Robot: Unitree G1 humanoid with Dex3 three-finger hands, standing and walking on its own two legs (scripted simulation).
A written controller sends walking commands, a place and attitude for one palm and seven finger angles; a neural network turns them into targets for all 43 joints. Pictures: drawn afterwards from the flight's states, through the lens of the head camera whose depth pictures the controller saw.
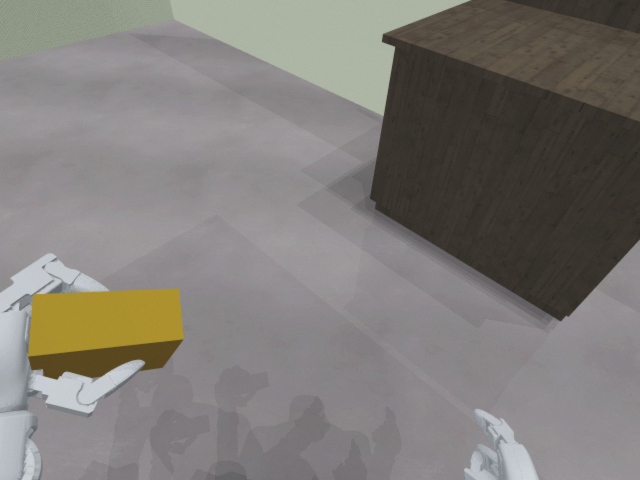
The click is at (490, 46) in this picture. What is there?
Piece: table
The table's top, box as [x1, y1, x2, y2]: [382, 0, 639, 132]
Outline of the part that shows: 383,34 383,42 639,132 638,33 505,0 470,0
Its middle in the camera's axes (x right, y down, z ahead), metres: +0.80 -0.59 +1.24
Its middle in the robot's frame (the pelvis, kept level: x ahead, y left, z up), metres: +1.37 -0.72 +0.02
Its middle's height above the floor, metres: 0.79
